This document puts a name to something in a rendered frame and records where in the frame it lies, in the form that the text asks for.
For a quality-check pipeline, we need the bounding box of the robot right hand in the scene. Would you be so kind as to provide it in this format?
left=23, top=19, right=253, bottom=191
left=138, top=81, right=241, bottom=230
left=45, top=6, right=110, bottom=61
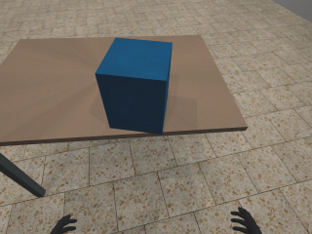
left=230, top=207, right=262, bottom=234

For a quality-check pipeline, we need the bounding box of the carton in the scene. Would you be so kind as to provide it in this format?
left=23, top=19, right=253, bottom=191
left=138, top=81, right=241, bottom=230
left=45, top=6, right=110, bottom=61
left=95, top=37, right=173, bottom=135

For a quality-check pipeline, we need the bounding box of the table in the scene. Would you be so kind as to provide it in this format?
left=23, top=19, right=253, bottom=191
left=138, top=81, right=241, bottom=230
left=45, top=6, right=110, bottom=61
left=0, top=35, right=248, bottom=198

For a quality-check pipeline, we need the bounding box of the robot left hand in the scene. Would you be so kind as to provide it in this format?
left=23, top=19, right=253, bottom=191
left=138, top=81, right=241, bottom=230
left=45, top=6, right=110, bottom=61
left=50, top=214, right=77, bottom=234

